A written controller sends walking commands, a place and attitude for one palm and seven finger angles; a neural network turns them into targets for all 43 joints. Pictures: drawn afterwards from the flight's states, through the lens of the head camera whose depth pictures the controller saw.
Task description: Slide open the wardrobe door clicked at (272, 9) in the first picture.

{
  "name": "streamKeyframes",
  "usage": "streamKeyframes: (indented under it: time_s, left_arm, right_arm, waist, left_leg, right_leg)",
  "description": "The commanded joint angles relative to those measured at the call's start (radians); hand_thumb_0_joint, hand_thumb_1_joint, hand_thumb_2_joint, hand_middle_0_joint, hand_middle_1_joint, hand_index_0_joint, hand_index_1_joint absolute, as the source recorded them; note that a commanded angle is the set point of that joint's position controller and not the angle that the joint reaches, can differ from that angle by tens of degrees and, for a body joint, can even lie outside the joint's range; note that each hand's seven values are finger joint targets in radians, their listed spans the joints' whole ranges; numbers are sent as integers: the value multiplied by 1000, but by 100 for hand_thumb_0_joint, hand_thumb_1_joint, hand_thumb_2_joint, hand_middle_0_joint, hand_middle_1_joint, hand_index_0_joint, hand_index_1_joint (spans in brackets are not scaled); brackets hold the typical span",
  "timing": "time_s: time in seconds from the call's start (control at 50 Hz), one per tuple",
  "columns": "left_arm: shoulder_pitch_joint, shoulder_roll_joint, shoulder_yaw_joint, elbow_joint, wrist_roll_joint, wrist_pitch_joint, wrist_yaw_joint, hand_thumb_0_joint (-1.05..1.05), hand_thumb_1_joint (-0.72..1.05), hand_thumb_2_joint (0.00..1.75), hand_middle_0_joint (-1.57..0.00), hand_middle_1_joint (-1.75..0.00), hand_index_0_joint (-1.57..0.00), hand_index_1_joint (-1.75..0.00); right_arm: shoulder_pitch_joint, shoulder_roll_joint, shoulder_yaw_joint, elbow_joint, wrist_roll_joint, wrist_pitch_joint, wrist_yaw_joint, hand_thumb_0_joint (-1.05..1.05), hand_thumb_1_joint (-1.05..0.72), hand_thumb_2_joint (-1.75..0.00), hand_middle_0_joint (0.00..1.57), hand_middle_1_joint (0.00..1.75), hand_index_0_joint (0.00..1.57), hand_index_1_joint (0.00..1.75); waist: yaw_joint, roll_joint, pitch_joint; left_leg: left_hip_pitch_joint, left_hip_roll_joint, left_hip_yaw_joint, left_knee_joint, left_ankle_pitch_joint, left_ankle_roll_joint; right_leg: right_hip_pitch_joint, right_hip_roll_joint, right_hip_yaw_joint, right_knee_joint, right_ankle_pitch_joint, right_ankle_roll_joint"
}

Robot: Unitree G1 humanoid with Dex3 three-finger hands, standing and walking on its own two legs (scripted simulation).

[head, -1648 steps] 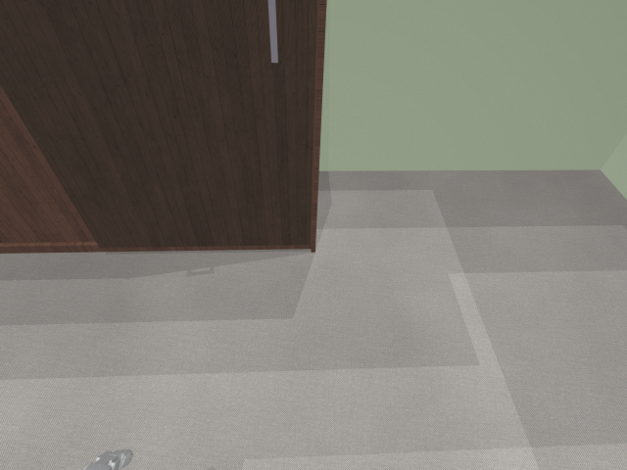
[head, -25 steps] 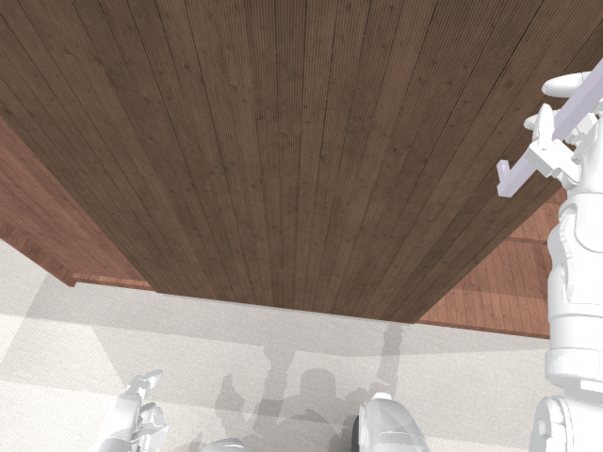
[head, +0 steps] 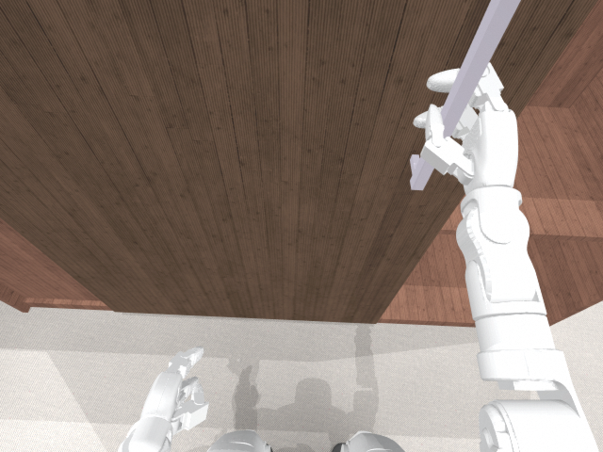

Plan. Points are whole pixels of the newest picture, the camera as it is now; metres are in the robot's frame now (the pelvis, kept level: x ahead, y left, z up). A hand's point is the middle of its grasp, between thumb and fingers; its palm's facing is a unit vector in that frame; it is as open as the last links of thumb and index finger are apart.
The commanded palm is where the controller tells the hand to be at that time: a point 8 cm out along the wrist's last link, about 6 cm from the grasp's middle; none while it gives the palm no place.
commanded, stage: stop walking and hold the door there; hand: right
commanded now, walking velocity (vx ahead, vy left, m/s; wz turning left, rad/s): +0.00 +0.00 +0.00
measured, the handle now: (449, 100) +0.47 -0.13 +0.19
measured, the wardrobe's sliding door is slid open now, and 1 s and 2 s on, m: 0.52 0.52 0.52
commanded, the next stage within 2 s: loosen the grip on the handle in 0.52 s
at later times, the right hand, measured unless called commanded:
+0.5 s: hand (428, 145) +0.42 -0.10 +0.17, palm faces +0.04 +0.99 -0.14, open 5.9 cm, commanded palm +0.40 -0.14 +0.16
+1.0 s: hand (435, 144) +0.42 -0.11 +0.18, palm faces +0.06 +0.98 -0.17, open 12.9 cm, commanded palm +0.39 -0.16 +0.17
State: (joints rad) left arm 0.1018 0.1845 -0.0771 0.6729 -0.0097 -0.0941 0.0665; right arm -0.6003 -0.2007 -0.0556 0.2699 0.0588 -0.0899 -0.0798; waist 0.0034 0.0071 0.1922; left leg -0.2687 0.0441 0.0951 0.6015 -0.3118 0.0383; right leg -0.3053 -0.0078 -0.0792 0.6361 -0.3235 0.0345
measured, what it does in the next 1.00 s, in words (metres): shifts its weight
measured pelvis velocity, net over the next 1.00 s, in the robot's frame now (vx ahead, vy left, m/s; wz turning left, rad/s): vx -0.06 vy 0.01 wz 0.06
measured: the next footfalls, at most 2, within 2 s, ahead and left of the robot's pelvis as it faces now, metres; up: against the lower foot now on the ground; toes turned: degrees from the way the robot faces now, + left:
none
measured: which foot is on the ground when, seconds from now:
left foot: down 0.00-1.00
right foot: down 0.00-1.00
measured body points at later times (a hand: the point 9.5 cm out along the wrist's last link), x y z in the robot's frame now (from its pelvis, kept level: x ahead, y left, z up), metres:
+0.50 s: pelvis -0.01 +0.00 +0.00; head +0.04 +0.02 +0.45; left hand +0.14 +0.23 -0.12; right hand +0.41 -0.16 +0.18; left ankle -0.01 +0.11 -0.73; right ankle +0.01 -0.12 -0.73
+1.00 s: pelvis -0.06 +0.01 -0.01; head -0.04 +0.01 +0.44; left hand -0.02 +0.29 -0.12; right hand +0.41 -0.16 +0.19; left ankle -0.01 +0.11 -0.73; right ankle +0.01 -0.12 -0.73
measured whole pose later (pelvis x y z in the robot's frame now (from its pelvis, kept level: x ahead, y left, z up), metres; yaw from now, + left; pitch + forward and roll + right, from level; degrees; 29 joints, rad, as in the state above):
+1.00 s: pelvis -0.06 +0.01 -0.01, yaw +3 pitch +4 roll -1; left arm 0.36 0.29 0.02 0.74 -0.03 -0.14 -0.01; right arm -0.89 -0.35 -0.16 1.00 0.01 -0.29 -0.05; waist 0.08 0.02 -0.04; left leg -0.47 0.00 0.05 0.63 -0.23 0.04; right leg -0.48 -0.03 -0.04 0.61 -0.22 0.00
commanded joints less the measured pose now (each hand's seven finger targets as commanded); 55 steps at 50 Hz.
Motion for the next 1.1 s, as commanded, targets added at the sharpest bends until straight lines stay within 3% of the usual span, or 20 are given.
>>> streamKeyframes:
  time_s: [0.0,0.04,0.08,0.18,0.28,0.36,0.4,0.52,0.58,0.6,0.62,0.64,0.68,0.74,0.84,0.98,1.0,1.02,1.04,1.08]
  left_arm:
    - [-37,146,78,-151,-13,-24,8,0,90,90,-20,-30,-20,-30]
    - [-21,133,68,-153,-12,-14,-8,0,90,90,-20,-30,-20,-30]
    - [0,151,83,-138,0,-10,-16,0,90,90,-20,-30,-20,-30]
    - [8,166,93,-157,-12,1,-22,0,90,90,-20,-30,-20,-30]
    - [8,143,86,-161,-16,20,4,0,90,90,-20,-30,-20,-30]
    - [1,132,80,-146,-12,33,28,0,90,90,-20,-30,-20,-30]
    - [-1,129,77,-144,-11,40,32,0,90,90,-20,-30,-20,-30]
    - [4,157,87,-127,-9,50,32,0,90,90,-20,-30,-20,-30]
    - [13,159,90,-132,-12,50,29,0,90,90,-20,-30,-20,-30]
    - [76,194,189,-110,2,-8,0,0,90,90,-20,-30,-20,-30]
    - [133,269,230,-13,40,-41,-22,0,90,90,-20,-30,-20,-30]
    - [214,195,167,-60,-13,-78,-30,0,90,90,-20,-30,-20,-30]
    - [205,225,161,-53,-2,-72,-44,0,90,90,-20,-30,-20,-30]
    - [203,207,147,-67,-3,-67,-66,0,90,90,-20,-30,-20,-30]
    - [221,215,138,-75,-17,-69,-73,0,90,90,-20,-30,-20,-30]
    - [256,234,137,-55,-23,-122,-63,0,90,90,-20,-30,-20,-30]
    - [251,258,146,-62,-23,-117,-53,0,90,90,-20,-30,-20,-30]
    - [235,257,134,-64,-23,-104,-44,0,90,90,-20,-30,-20,-30]
    - [217,226,120,-88,-27,-107,-48,0,90,90,-20,-30,-20,-30]
    - [215,236,124,-88,-29,-113,-42,0,90,90,-20,-30,-20,-30]
  right_arm:
    - [-420,-42,87,-280,-3,-107,19,0,-90,-90,45,140,45,140]
    - [-426,65,182,-267,-5,-110,34,0,-90,-90,45,140,45,140]
    - [-442,-15,118,-263,-28,-115,27,0,-90,-90,45,140,45,140]
    - [-413,11,146,-239,-20,-105,34,0,-90,-90,45,140,45,140]
    - [-370,-43,104,-194,-9,-100,23,0,-90,-90,45,140,45,140]
    - [-358,-123,18,-138,-5,-93,7,0,-90,-90,45,140,45,140]
    - [-367,-110,24,-103,-3,-92,11,0,-90,-90,45,140,45,140]
    - [-414,-82,52,-74,2,-107,14,0,-90,-90,45,140,45,140]
    - [-413,-73,55,-51,2,-111,14,0,-90,-90,45,140,45,140]
    - [-1004,-677,-409,16,-113,-111,1,0,-90,-90,45,140,45,140]
    - [-1040,-649,-438,245,-112,-9,41,0,-78,-84,45,140,45,140]
    - [-736,-239,-168,371,-95,24,82,0,-66,-78,45,140,45,140]
    - [-520,-208,-264,285,47,-29,115,0,-42,-67,45,140,45,140]
    - [-573,-101,-109,323,-5,-129,90,0,-5,-49,45,140,45,140]
    - [-766,-202,-68,457,-93,-251,38,0,55,-20,42,137,42,137]
    - [-835,-227,-70,530,-35,-302,61,0,55,-20,33,125,33,125]
    - [-777,-512,-307,492,-35,-304,50,0,55,-20,32,123,32,123]
    - [-755,-555,-311,500,-41,-297,45,0,55,-20,30,122,30,122]
    - [-784,-419,-206,453,-30,-295,57,0,55,-20,29,120,29,120]
    - [-668,-421,-218,492,-27,-283,54,0,55,-20,26,117,26,117]
  waist:
    - [-26,-49,-590]
    - [12,-211,-553]
    - [14,-221,-522]
    - [15,-151,-527]
    - [15,23,-544]
    - [5,129,-545]
    - [1,139,-520]
    - [3,-35,-518]
    - [0,-16,-514]
    - [-40,231,-414]
    - [66,-47,-692]
    - [56,96,-764]
    - [13,-1,-710]
    - [72,53,-502]
    - [111,5,-440]
    - [116,31,-534]
    - [37,46,-604]
    - [36,4,-595]
    - [59,17,-561]
    - [48,47,-461]
  left_leg:
    - [107,85,-93,13,456,-60]
    - [-46,14,-71,61,11,-60]
    - [-127,3,-73,108,-149,-49]
    - [13,-10,-45,-70,56,-41]
    - [194,114,-132,-80,574,-20]
    - [251,177,-176,-87,765,1]
    - [248,185,-183,-91,735,6]
    - [135,81,-93,-71,373,-46]
    - [141,70,-101,-75,348,-45]
    - [73,31,-209,-208,567,-53]
    - [195,-17,-95,-11,757,42]
    - [100,-42,-60,-1,682,19]
    - [22,-35,-68,-77,527,-9]
    - [-59,-43,-60,-111,388,-13]
    - [-178,-30,-108,-150,-31,-15]
    - [-154,-32,-169,-170,-202,-17]
    - [-46,-22,-205,-180,-227,-13]
    - [-6,-21,-213,-176,-207,-14]
    - [-25,-24,-203,-179,-202,-19]
    - [-72,-27,-208,-211,-277,-16]
  right_leg:
    - [392,-226,131,-164,791,-85]
    - [469,-319,237,-171,943,-150]
    - [511,-338,247,-176,1006,-158]
    - [448,-278,120,-122,860,-109]
    - [210,-183,34,-74,467,-37]
    - [130,-112,13,-44,265,-17]
    - [100,-96,21,-56,187,-16]
    - [211,-193,85,-157,442,-60]
    - [193,-211,86,-146,450,-72]
    - [205,-139,12,-54,415,-96]
    - [77,-33,59,-230,583,-39]
    - [224,-18,41,-170,741,-26]
    - [315,-38,35,-119,662,-18]
    - [168,-27,31,-125,391,-45]
    - [16,-4,40,-139,-57,-62]
    - [-78,27,44,-97,-126,-64]
    - [-110,22,41,-95,-101,-67]
    - [-141,24,45,-107,-81,-69]
    - [-145,25,48,-119,-95,-73]
    - [-158,22,44,-113,-127,-73]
